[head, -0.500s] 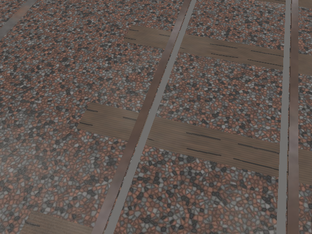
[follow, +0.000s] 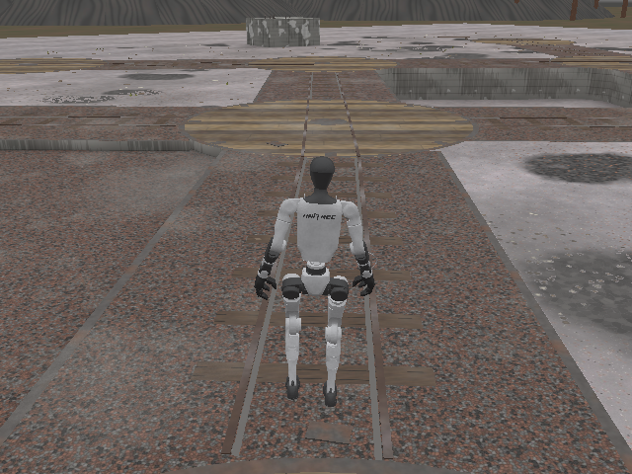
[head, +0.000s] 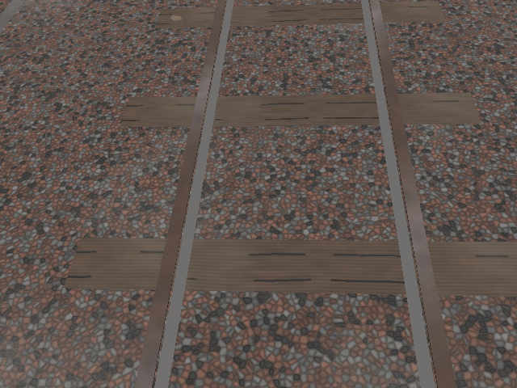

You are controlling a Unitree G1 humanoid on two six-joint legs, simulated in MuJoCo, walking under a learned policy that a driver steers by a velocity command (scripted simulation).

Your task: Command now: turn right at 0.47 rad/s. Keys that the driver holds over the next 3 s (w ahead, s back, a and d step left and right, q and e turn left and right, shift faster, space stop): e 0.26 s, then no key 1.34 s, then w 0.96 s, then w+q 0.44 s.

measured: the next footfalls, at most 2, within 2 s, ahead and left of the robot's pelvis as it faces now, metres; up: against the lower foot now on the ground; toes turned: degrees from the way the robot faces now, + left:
left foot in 0.42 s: +0.07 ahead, +0.12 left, +0.00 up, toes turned -15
right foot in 0.74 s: -0.02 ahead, -0.08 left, +0.00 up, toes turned -10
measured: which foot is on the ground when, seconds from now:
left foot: up 0.00-0.40, down 0.42-1.00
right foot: down 0.00-0.42, up 0.44-0.72, down 0.74-1.00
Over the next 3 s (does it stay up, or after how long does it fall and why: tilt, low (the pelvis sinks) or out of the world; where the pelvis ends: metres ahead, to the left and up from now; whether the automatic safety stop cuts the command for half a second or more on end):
stays up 0.64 -0.05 -0.01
